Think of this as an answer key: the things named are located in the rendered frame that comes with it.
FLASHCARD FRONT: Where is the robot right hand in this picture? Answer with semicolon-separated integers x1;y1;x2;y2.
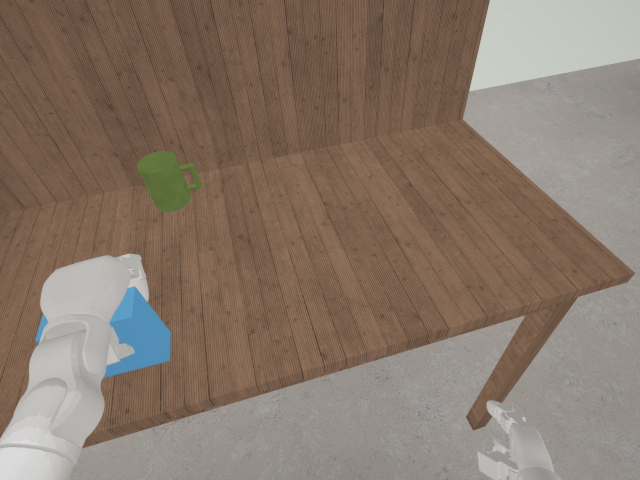
477;400;555;480

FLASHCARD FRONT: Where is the left robot forearm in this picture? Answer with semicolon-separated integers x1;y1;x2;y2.
0;314;111;480

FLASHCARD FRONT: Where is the table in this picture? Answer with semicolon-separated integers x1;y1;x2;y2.
0;0;635;448

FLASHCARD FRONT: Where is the robot left hand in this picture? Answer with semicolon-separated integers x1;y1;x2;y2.
40;254;149;366

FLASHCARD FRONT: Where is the sponge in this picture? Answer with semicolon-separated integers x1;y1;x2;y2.
35;286;171;378

